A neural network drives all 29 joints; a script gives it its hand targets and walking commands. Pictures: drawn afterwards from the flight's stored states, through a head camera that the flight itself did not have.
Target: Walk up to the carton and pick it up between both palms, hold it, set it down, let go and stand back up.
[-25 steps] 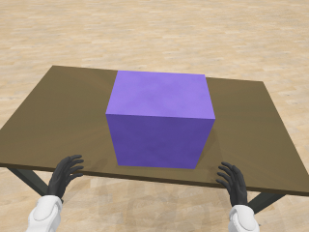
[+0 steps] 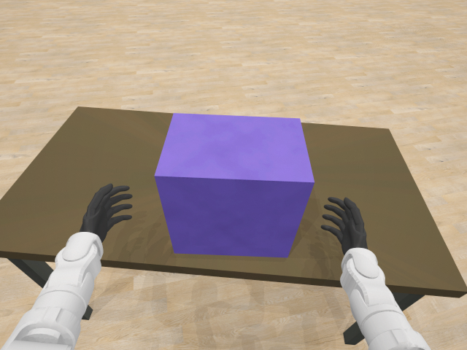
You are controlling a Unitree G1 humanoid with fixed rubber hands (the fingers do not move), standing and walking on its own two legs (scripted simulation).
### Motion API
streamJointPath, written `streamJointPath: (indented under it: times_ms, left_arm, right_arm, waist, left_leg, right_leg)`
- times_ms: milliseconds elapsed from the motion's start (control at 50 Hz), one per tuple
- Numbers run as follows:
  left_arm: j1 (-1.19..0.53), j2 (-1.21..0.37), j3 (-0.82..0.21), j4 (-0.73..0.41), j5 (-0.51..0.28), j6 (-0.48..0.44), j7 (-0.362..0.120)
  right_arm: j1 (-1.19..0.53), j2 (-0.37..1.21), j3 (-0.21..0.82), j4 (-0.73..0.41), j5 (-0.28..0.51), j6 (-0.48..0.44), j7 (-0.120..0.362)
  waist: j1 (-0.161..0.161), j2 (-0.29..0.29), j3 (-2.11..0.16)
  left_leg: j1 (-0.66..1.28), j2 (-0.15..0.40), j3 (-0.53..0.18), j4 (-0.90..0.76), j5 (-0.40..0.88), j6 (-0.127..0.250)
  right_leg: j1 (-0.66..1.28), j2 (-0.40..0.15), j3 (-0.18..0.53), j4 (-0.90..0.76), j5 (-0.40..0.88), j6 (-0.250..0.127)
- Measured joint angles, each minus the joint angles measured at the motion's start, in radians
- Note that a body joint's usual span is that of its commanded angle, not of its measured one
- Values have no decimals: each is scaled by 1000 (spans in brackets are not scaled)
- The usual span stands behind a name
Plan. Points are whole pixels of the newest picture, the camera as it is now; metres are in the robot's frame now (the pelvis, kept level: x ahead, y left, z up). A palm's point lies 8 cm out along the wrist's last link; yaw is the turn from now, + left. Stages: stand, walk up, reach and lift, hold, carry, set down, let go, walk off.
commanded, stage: reach and lift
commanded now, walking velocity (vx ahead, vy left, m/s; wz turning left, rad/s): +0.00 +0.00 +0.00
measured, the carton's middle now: (233, 189) +0.46 +0.01 +0.00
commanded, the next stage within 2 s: none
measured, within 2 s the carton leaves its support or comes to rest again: neither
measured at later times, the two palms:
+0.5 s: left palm (97, 182) +0.39 +0.26 +0.09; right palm (351, 197) +0.38 -0.20 +0.08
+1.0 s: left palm (114, 136) +0.46 +0.24 +0.14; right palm (366, 158) +0.43 -0.23 +0.13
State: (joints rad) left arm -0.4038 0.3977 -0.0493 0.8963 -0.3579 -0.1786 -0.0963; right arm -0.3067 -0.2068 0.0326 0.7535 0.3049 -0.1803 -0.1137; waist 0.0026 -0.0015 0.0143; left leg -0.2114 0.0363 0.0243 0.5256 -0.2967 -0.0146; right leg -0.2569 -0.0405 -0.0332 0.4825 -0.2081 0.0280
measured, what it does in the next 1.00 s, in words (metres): stands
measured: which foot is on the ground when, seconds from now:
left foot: down 0.00-1.00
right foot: down 0.00-1.00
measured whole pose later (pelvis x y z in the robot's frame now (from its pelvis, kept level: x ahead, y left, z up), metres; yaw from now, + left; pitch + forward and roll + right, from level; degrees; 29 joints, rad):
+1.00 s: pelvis +0.01 +0.00 +0.00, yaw +0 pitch +9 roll -1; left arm -0.99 0.49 -0.15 1.16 -0.42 0.07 -0.07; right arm -0.87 -0.35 0.06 0.98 0.41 0.08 -0.11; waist -0.04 0.00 -0.09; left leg -0.39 0.05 0.01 0.48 -0.25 -0.02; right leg -0.40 -0.02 -0.04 0.37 -0.13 0.03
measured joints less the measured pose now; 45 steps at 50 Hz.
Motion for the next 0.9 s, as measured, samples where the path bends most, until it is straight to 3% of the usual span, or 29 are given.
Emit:
streamJointPath:
  times_ms: [80, 340, 580, 800, 900]
  left_arm:
    - [-26, 8, 14, -24, -3, 19, -10]
    - [-165, 33, 28, -3, 17, 139, -15]
    - [-296, 60, 8, 40, -2, 213, 16]
    - [-490, 84, -68, 210, -44, 221, 21]
    - [-534, 88, -90, 225, -56, 235, 15]
  right_arm:
    - [-18, -2, 4, -44, 9, 26, -17]
    - [-163, -39, 15, -17, 31, 116, -40]
    - [-281, -74, 15, 3, 64, 197, -33]
    - [-475, -113, 16, 182, 75, 228, -9]
    - [-525, -131, 22, 228, 89, 241, 2]
  waist:
    - [5, 2, -1]
    - [3, 14, -5]
    - [-9, -3, -40]
    - [-28, 11, -85]
    - [-38, 14, -90]
  left_leg:
    - [-1, 2, -1, -11, 5, -2]
    - [-5, 12, -6, -25, 8, -4]
    - [-62, 10, -5, -31, 22, 0]
    - [-131, 10, -14, -24, 28, 1]
    - [-148, 13, -15, -41, 40, -3]
  right_leg:
    - [0, 2, -2, -11, 5, -1]
    - [15, 13, -8, -65, 28, -2]
    - [-37, 12, -6, -82, 48, 1]
    - [-93, 12, -14, -94, 61, 1]
    - [-105, 17, -16, -122, 79, -1]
